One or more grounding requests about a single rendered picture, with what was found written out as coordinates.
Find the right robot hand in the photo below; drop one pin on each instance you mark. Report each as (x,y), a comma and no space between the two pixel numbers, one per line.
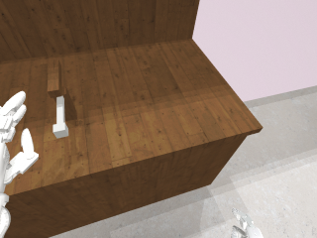
(247,223)

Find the tap lever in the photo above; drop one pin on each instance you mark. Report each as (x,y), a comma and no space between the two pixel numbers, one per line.
(60,129)

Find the counter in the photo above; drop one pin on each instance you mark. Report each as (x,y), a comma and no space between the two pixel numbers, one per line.
(149,116)

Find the left robot forearm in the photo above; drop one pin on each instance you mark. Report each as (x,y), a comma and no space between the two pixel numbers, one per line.
(5,217)

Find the left robot hand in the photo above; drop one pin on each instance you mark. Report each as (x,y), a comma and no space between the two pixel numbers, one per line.
(10,115)

